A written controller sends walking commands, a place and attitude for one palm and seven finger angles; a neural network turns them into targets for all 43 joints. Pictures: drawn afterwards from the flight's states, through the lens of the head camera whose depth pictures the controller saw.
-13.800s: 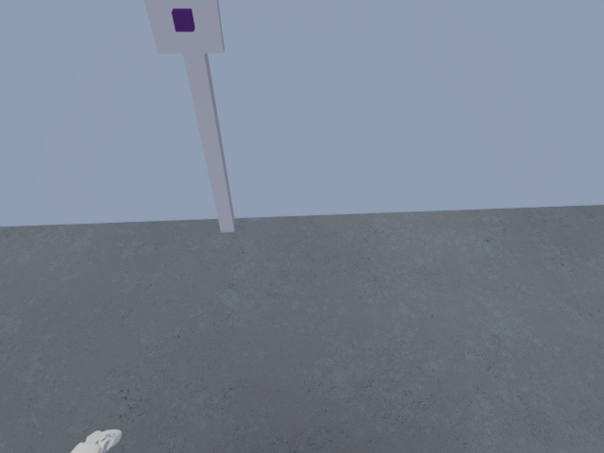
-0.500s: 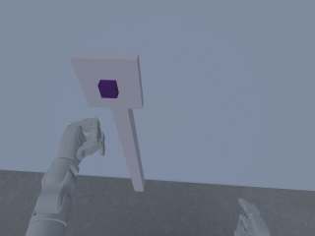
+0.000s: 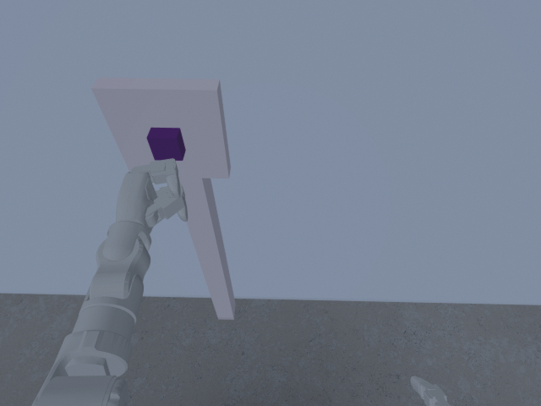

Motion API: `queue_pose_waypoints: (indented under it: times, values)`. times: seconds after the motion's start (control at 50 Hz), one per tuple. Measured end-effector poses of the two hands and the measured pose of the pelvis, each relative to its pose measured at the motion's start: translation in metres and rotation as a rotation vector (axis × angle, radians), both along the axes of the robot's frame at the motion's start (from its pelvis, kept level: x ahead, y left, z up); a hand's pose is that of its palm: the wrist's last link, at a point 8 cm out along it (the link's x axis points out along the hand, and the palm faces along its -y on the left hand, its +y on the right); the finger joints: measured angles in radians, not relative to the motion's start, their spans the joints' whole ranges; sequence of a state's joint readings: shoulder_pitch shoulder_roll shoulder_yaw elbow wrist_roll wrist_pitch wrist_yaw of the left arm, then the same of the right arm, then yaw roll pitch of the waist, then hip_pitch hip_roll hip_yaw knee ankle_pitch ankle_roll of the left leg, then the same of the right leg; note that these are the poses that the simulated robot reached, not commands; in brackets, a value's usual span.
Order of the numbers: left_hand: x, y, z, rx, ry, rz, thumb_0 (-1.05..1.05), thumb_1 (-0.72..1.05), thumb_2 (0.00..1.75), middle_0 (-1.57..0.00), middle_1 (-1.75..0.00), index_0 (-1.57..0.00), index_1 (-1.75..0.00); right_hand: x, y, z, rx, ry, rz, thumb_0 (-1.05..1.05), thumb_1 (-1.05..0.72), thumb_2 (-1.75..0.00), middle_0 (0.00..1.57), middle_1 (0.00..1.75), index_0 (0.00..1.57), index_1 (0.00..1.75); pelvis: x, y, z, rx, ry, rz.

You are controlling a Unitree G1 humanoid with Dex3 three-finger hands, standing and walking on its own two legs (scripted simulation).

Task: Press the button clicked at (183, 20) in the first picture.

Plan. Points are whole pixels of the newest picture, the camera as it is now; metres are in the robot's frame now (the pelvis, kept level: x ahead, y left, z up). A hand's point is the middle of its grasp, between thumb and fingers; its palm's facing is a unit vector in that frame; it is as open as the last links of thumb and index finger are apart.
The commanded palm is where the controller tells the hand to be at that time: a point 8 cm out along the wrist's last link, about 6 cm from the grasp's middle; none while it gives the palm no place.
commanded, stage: aim a knuckle at the button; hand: left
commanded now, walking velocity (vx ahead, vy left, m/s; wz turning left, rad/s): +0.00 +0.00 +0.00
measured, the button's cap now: (167, 142) +0.48 +0.18 +0.13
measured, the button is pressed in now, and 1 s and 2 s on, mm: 0 0 0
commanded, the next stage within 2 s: press the button with the knuckle in 1.72 s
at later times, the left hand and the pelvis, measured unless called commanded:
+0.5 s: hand (181, 210) +0.37 +0.14 +0.10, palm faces -0.02 -1.00 +0.00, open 3.1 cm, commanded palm +0.35 +0.20 +0.10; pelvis +0.01 +0.00 +0.00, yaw +0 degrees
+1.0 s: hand (181, 211) +0.38 +0.15 +0.09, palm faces -0.02 -1.00 +0.00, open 3.1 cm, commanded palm +0.36 +0.20 +0.10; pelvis +0.00 +0.00 +0.00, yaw +0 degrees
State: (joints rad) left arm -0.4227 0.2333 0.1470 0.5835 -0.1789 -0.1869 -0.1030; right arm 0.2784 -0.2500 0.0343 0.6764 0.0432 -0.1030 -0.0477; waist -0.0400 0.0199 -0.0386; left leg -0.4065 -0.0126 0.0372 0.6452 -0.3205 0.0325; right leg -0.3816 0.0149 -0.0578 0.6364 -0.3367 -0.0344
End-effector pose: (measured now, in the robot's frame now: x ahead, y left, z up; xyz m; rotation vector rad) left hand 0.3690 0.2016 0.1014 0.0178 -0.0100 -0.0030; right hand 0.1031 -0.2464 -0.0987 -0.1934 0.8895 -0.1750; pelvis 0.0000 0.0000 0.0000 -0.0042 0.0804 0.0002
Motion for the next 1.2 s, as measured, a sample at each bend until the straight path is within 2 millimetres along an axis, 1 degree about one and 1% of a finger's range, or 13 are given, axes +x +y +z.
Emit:
queue_pose_waypoints:
  times: [0.08, 0.14, 0.22, 0.3, 0.38, 0.52, 0.6, 0.7, 0.82, 0.88, 1.0, 1.08, 1.2]
  values:
    - [0.007, -0.001, -0.007, -0.003, 0.033, -0.006, 0.01, 0.9, 0.9, -1.3, -1.5, -1.3, -1.5, -0.01, -0.005, -0.002, 0.002, 0.028, -0.027, 0.01, -0.91, -0.9, 0.2, 0.3, 0.2, 0.3, 0.002, 0.0, 0.0, 0.002, 0.016, -0.011]
    - [0.005, -0.001, -0.011, -0.011, 0.036, -0.004, 0.01, 0.9, 0.9, -1.3, -1.5, -1.3, -1.5, -0.015, -0.007, -0.002, 0.006, 0.038, -0.044, 0.01, -0.91, -0.9, 0.2, 0.3, 0.2, 0.3, 0.005, -0.001, 0.0, 0.003, 0.02, -0.021]
    - [-0.002, 0.004, -0.008, -0.013, -0.001, 0.014, 0.01, 0.9, 0.9, -1.3, -1.5, -1.3, -1.5, -0.015, -0.008, -0.002, 0.01, 0.037, -0.05, 0.01, -0.91, -0.9, 0.2, 0.3, 0.2, 0.3, 0.008, -0.002, 0.001, 0.003, 0.013, -0.026]
    - [-0.008, 0.01, -0.003, -0.001, -0.023, 0.021, 0.01, 0.9, 0.9, -1.3, -1.5, -1.3, -1.5, -0.008, -0.006, -0.001, 0.016, 0.023, -0.04, 0.01, -0.91, -0.9, 0.2, 0.3, 0.2, 0.3, 0.008, -0.002, 0.001, 0.0, 0.006, -0.019]
    - [-0.011, 0.009, -0.006, -0.006, -0.002, 0.008, 0.01, 0.9, 0.9, -1.3, -1.5, -1.3, -1.5, 0.004, -0.003, 0.0, 0.019, 0.001, -0.021, 0.01, -0.91, -0.9, 0.2, 0.3, 0.2, 0.3, 0.007, -0.002, 0.001, -0.001, 0.006, -0.011]
    - [-0.017, -0.006, -0.005, -0.016, -0.008, -0.021, 0.01, 0.9, 0.9, -1.3, -1.5, -1.3, -1.5, 0.023, 0.004, 0.006, 0.026, -0.062, 0.009, 0.01, -0.91, -0.9, 0.2, 0.3, 0.2, 0.3, 0.005, 0.001, 0.001, 0.0, 0.002, -0.006]
    - [-0.012, -0.01, -0.006, -0.017, -0.004, -0.01, 0.01, 0.9, 0.9, -1.3, -1.5, -1.31, -1.5, 0.028, 0.008, 0.007, 0.028, -0.07, 0.023, 0.01, -0.91, -0.9, 0.2, 0.3, 0.2, 0.3, 0.003, 0.0, 0.0, 0.002, -0.001, -0.004]
    - [-0.005, 0.0, -0.006, -0.001, 0.008, 0.023, 0.01, 0.9, 0.9, -1.3, -1.5, -1.3, -1.5, 0.024, 0.008, 0.008, 0.027, -0.061, 0.016, 0.01, -0.91, -0.9, 0.2, 0.3, 0.2, 0.3, 0.002, -0.002, 0.0, 0.003, 0.003, -0.011]
    - [-0.009, 0.009, 0.0, -0.007, -0.015, 0.016, 0.01, 0.9, 0.9, -1.3, -1.5, -1.3, -1.5, 0.013, 0.004, 0.003, 0.028, -0.028, 0.001, 0.01, -0.91, -0.9, 0.2, 0.3, 0.2, 0.3, 0.006, -0.001, 0.001, 0.0, 0.001, -0.011]
    - [-0.011, 0.008, -0.004, -0.014, 0.002, 0.001, 0.01, 0.9, 0.9, -1.3, -1.5, -1.3, -1.5, 0.009, 0.003, 0.002, 0.023, -0.009, -0.002, 0.01, -0.91, -0.9, 0.2, 0.3, 0.2, 0.3, 0.006, 0.0, 0.001, -0.001, 0.001, -0.007]
    - [-0.012, -0.001, -0.014, -0.017, 0.029, -0.016, 0.01, 0.9, 0.9, -1.3, -1.5, -1.3, -1.5, 0.006, 0.001, 0.001, 0.009, 0.001, -0.007, 0.01, -0.91, -0.9, 0.2, 0.3, 0.2, 0.3, 0.004, 0.002, 0.0, -0.002, 0.004, -0.005]
    - [-0.007, -0.002, -0.009, -0.012, -0.002, -0.005, 0.01, 0.9, 0.9, -1.3, -1.5, -1.3, -1.5, 0.006, 0.002, 0.001, 0.007, -0.003, -0.011, 0.01, -0.91, -0.9, 0.2, 0.3, 0.2, 0.3, 0.003, 0.002, 0.0, -0.001, 0.005, -0.01]
    - [-0.001, 0.002, 0.003, -0.005, -0.026, 0.003, 0.01, 0.9, 0.9, -1.3, -1.5, -1.3, -1.5, 0.008, 0.005, 0.002, 0.022, -0.015, -0.016, 0.01, -0.91, -0.9, 0.2, 0.3, 0.2, 0.3, 0.006, 0.002, 0.001, 0.0, 0.006, -0.015]
